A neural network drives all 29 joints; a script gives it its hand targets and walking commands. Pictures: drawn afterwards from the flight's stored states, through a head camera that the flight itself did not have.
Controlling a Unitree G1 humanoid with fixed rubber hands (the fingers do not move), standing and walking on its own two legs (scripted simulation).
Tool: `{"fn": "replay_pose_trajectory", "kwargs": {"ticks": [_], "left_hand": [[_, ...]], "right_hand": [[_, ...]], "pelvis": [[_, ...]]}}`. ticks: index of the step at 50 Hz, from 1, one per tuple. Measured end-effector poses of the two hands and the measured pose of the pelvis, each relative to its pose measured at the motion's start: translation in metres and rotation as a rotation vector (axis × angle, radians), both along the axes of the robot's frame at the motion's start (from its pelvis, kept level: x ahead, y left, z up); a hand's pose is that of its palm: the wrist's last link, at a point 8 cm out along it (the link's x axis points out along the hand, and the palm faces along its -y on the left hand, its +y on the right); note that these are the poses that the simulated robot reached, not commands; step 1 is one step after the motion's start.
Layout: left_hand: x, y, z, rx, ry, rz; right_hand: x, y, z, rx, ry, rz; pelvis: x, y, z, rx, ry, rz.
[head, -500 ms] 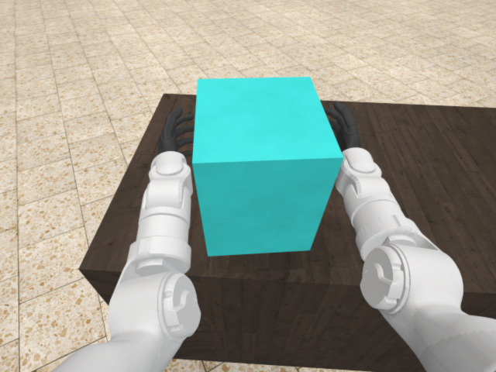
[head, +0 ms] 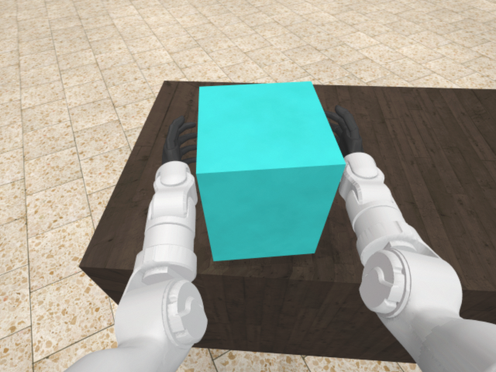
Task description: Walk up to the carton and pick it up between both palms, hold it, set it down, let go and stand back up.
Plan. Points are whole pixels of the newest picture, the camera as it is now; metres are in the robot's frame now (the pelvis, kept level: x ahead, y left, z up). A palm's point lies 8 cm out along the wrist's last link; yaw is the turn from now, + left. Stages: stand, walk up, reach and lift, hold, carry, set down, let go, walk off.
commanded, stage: set down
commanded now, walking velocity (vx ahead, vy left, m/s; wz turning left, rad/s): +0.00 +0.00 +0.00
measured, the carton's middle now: (260, 175) +0.44 +0.02 +0.06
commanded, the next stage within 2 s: none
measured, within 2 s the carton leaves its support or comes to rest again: rests again in 0.60 s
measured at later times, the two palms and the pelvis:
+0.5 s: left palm (177, 175) +0.40 +0.16 +0.10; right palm (345, 161) +0.43 -0.13 +0.11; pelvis +0.00 +0.00 +0.00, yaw -1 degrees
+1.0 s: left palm (179, 180) +0.40 +0.16 +0.09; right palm (345, 166) +0.43 -0.13 +0.10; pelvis +0.00 +0.00 +0.00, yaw -1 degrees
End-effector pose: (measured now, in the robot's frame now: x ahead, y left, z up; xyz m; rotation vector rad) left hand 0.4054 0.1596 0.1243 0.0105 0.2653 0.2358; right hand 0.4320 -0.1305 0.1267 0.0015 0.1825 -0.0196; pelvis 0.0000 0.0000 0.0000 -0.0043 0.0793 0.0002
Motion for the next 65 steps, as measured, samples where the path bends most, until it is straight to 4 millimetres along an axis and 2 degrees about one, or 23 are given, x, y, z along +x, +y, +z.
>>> {"fn": "replay_pose_trajectory", "kwargs": {"ticks": [16,32,65], "left_hand": [[0.000,-0.001,-0.013,-0.010,0.006,0.015],[-0.008,0.002,-0.029,-0.012,0.026,0.022],[-0.008,-0.002,-0.035,-0.009,0.003,0.015]], "right_hand": [[0.004,-0.001,-0.010,-0.005,0.003,0.021],[-0.002,0.003,-0.026,-0.004,0.022,0.026],[-0.005,-0.002,-0.032,-0.020,-0.001,0.022]], "pelvis": [[0.001,0.000,-0.001,0.004,0.044,-0.013],[-0.004,0.002,-0.001,0.005,0.062,-0.016],[-0.001,0.004,0.000,0.008,0.047,-0.024]]}}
